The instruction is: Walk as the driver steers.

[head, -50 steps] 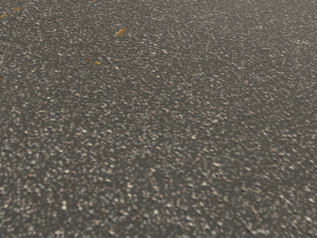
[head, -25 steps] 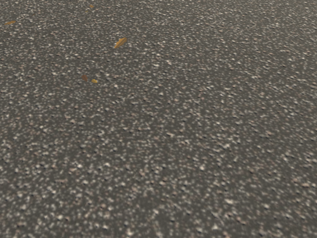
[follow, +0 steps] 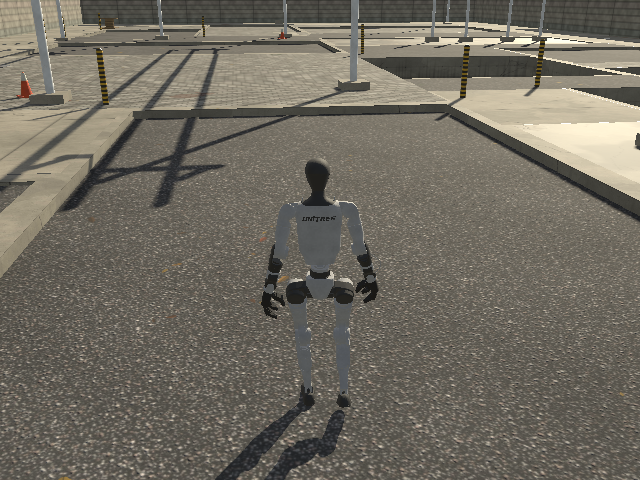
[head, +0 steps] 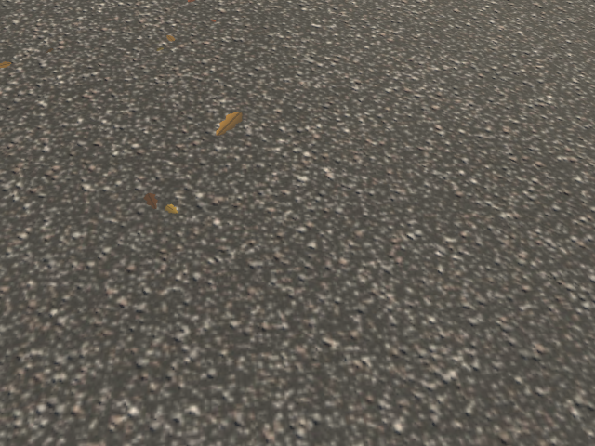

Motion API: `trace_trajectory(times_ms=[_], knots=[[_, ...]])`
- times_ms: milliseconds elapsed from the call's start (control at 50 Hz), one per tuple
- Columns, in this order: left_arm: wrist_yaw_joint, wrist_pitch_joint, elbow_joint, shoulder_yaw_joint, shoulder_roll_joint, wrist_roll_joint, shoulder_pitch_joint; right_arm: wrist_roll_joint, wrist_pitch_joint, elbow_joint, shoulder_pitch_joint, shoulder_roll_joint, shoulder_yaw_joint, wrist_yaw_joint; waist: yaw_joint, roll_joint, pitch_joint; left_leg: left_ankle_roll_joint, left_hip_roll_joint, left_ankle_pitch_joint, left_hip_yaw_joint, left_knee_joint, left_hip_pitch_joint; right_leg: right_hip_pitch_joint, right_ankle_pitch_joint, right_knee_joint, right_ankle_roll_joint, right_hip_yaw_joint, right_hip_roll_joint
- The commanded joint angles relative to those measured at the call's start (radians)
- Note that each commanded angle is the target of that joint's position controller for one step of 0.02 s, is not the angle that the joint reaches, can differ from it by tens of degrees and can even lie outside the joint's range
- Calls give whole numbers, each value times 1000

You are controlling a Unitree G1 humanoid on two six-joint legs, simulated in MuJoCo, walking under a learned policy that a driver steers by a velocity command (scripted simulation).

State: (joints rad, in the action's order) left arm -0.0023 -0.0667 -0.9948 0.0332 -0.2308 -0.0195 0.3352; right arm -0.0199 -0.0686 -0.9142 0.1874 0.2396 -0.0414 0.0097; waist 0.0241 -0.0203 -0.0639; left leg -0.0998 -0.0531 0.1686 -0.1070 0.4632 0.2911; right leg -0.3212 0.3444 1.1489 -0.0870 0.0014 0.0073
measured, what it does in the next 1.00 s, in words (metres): walks ahead: right foot, then left foot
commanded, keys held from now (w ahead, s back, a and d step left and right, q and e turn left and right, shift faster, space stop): w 0.58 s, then w+q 0.42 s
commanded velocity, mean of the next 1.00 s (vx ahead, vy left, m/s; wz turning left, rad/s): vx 0.50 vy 0.00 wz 0.13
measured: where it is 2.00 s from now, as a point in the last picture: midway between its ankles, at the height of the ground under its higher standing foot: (251, 239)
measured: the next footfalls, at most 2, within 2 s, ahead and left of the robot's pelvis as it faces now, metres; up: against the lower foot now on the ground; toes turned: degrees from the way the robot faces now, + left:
right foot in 0.42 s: +0.40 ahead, -0.11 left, +0.00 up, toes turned -4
left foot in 0.98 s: +0.67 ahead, +0.07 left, +0.00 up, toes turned +15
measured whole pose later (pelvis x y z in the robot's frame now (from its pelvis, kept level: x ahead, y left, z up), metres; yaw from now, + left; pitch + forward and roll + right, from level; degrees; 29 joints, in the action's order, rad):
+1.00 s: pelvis +0.54 -0.01 -0.02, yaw +11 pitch +0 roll +0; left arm 0.03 -0.08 -1.05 0.03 -0.19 -0.02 0.42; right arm -0.04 -0.05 -0.87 0.05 0.20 -0.04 0.03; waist 0.02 -0.01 -0.06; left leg -0.17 -0.05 0.15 -0.13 0.57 0.44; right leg 0.05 0.44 0.58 -0.03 -0.25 -0.03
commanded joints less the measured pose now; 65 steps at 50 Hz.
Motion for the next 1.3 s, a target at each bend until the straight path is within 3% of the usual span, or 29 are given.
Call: trace_trajectory(times_ms=[20,80,200,300,360,400,420,440,460,480,500,520,560,600,660,760,860,920,960,980,1000,1020,1040,1060,1080,1120,1140,1200,1300], knots=[[-15,15,33,14,-51,-17,60,7,-26,-11,94,55,-9,-3,7,73,44,-117,274,-163,307,-293,-143,-161,-67,-8,19,39,-81],[-26,33,60,14,-44,-19,-20,14,-41,-46,156,92,-18,-3,11,69,15,-120,253,-199,242,-336,-139,-234,-136,-80,45,9,-102],[-30,29,140,3,-34,-7,-270,13,-35,-86,256,84,-10,-6,-47,76,-33,-88,210,-301,161,-354,-204,-312,-328,-376,74,-51,-102],[-25,22,184,-3,-40,-4,-393,1,-28,-123,336,89,-9,-18,-84,87,-47,-96,251,-404,153,-312,-353,-314,-327,-528,44,-75,-68],[-21,9,191,5,-57,-4,-371,-7,-23,-132,314,104,-14,-28,-51,92,-37,-84,280,-590,143,-226,-419,-244,-223,-590,1,-82,-38],[-8,-4,132,24,-83,-7,-185,-7,-19,-132,281,118,-18,-29,31,91,58,-57,259,-815,114,-10,-406,-7,-178,-655,-40,-107,26],[3,-14,74,40,-114,-19,-9,0,-18,-125,266,111,-14,-27,102,61,153,-37,218,-723,80,194,-297,232,-218,-694,-72,-78,2],[16,-20,48,66,-211,-46,154,24,-21,-85,291,52,3,-19,132,-69,292,-4,141,-345,31,524,-24,529,-117,-712,-147,234,-255],[6,-9,40,80,-257,-34,163,38,-19,-92,383,13,3,-13,84,-221,378,17,-36,385,67,811,251,674,-122,-839,-267,662,-450],[0,0,52,69,-199,0,57,13,-12,-84,279,97,-21,-18,57,-55,245,-1,37,306,174,855,334,558,-38,-866,-222,581,-384],[-3,-2,69,53,-138,8,-39,10,-19,-60,208,84,-21,-12,27,-31,117,-3,76,207,167,813,341,401,-72,-902,-192,437,-350],[-6,-9,71,40,-90,3,-85,9,-20,-57,179,64,-19,-9,-1,-7,62,-1,109,148,161,757,304,298,-148,-941,-158,341,-301],[0,-22,43,24,-41,7,-82,-15,4,-66,201,31,-16,3,-49,-38,34,23,138,110,150,683,215,182,-258,-978,-115,211,-234],[3,-38,17,26,-58,8,-28,-16,22,-64,195,13,-16,13,-60,-33,35,40,136,92,134,658,214,171,-346,-997,-118,153,-223],[7,-49,-2,31,-86,3,26,-10,38,-28,86,19,-17,20,-47,-29,-10,55,147,-6,140,589,318,180,-353,-1040,-102,70,-216],[13,-51,-12,19,-69,4,75,-1,32,34,-88,6,-5,27,-11,-33,-41,57,128,-175,97,350,353,229,-464,-1050,-56,-56,-189],[32,-45,-45,19,-80,-2,158,-7,28,92,-213,1,7,32,24,-33,-57,13,99,-150,7,180,346,391,-658,-989,-47,-132,-233],[45,-34,-42,26,-111,-6,135,-11,26,89,-154,22,-5,26,-19,-63,-6,-43,30,-15,-46,143,237,469,-1041,-822,-37,-180,-254],[46,-18,-32,34,-138,-9,114,-15,21,41,15,58,-27,20,-89,-79,93,-96,-36,57,-64,102,50,457,-1164,-547,-32,-205,-257],[42,-13,-14,36,-146,-4,92,-26,15,-1,163,98,-49,15,-161,-52,166,-138,-22,31,-3,26,-165,329,-1014,-319,-11,-221,-242],[31,-18,39,25,-98,14,89,-37,17,-9,278,207,-84,1,-193,90,278,-239,224,101,341,-3,-441,32,-574,46,29,-242,-167],[12,-28,98,28,-75,19,68,-12,31,7,228,253,-95,3,-127,235,337,-371,420,9,852,-155,-601,-307,188,326,66,-98,59],[7,-38,121,34,-114,2,-39,10,40,3,191,230,-90,0,-127,76,226,-331,378,15,719,-175,-530,-417,97,316,50,40,-27],[3,-50,138,30,-104,11,-71,13,40,8,135,181,-78,-4,-98,36,125,-291,354,-29,605,-201,-397,-414,10,239,49,37,-67],[5,-51,128,31,-98,9,-59,11,36,13,91,134,-66,-6,-50,-25,53,-242,304,-123,520,-226,-274,-359,-24,141,54,33,-98],[4,-13,129,29,-78,-24,-31,20,20,19,58,101,-52,-14,3,-5,41,-201,222,-242,404,-243,-148,-248,-35,33,87,35,-122],[0,5,136,29,-72,-31,-32,23,9,18,73,109,-52,-13,9,7,47,-201,204,-291,387,-244,-130,-233,-34,3,101,25,-119],[-7,29,181,28,-69,-30,-117,22,-1,13,128,154,-62,-11,-4,37,33,-188,166,-313,359,-265,-106,-276,-120,-115,136,-2,-120],[-13,32,261,23,-81,-21,-315,19,8,14,236,157,-63,-10,-82,73,20,-138,148,-321,393,-249,-211,-374,-286,-327,148,-1,-97]])
Velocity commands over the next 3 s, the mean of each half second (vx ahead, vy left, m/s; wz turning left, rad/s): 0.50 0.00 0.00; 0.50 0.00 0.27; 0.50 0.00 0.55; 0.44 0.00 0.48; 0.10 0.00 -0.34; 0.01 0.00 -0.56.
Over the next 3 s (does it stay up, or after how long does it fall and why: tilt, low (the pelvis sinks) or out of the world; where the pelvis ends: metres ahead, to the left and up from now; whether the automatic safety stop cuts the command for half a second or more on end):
stays up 1.06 0.22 0.00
